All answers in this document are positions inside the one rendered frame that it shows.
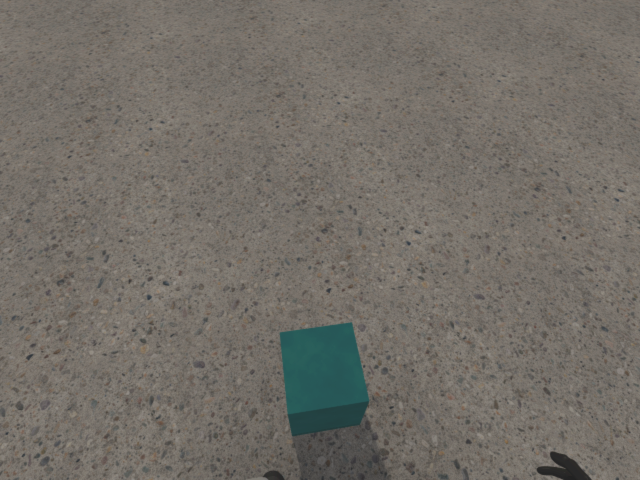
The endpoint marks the carton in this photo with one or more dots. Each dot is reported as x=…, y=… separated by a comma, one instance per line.
x=324, y=381

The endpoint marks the right robot hand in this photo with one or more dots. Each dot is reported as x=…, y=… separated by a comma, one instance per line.
x=572, y=471

